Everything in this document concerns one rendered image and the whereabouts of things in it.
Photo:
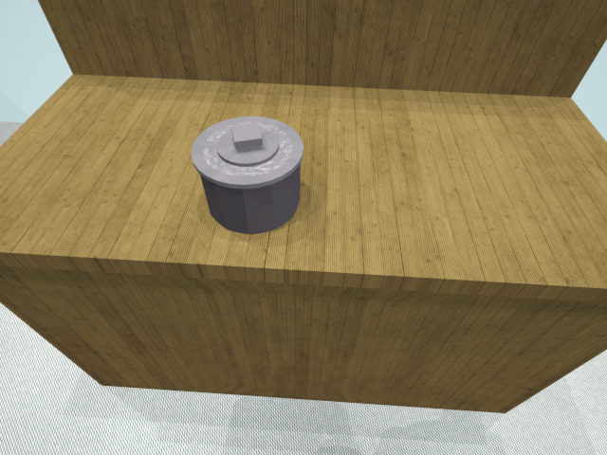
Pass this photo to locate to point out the knob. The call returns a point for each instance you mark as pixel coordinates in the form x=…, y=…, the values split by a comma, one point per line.
x=247, y=135

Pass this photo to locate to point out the lid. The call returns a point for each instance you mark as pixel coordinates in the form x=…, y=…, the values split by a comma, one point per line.
x=216, y=159

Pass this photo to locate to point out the table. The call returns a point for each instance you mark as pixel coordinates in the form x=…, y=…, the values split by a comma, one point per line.
x=449, y=250

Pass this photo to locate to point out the pot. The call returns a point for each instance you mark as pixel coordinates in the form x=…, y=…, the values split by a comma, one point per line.
x=256, y=210

